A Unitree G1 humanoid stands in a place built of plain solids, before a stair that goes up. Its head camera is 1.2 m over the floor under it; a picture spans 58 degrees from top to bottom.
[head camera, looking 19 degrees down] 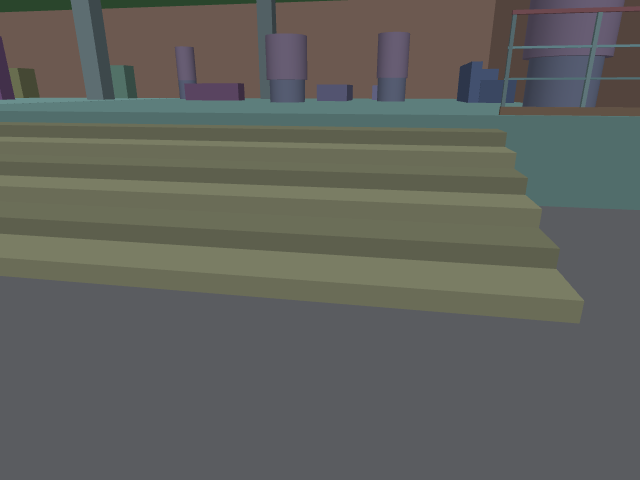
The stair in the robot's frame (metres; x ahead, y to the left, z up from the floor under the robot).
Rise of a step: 0.14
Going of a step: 0.45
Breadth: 7.23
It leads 10 degrees to the right of straight ahead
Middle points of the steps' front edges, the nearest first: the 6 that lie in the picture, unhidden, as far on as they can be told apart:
3.16 2.07 0.27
3.60 1.99 0.41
4.04 1.91 0.55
4.48 1.83 0.68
4.92 1.75 0.82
5.37 1.67 0.96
